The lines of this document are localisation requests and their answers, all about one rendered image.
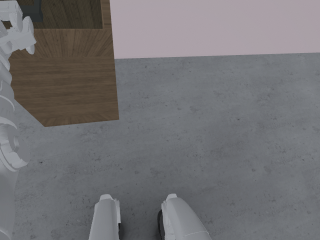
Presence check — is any cabinet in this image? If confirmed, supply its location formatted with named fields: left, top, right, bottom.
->
left=6, top=0, right=119, bottom=127

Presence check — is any left robot forearm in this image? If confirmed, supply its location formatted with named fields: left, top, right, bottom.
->
left=0, top=51, right=18, bottom=130

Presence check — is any right robot thigh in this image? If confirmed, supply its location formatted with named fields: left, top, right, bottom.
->
left=161, top=197, right=212, bottom=240

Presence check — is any left robot hand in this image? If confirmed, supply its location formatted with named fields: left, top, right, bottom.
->
left=0, top=0, right=36, bottom=59

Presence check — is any right robot shin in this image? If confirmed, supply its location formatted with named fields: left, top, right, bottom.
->
left=163, top=193, right=177, bottom=240

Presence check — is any left robot upper arm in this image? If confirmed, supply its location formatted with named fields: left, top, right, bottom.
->
left=0, top=123, right=30, bottom=240

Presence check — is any handle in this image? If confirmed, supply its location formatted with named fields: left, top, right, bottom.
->
left=1, top=0, right=44, bottom=22

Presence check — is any drawer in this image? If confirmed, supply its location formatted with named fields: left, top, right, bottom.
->
left=0, top=0, right=103, bottom=29

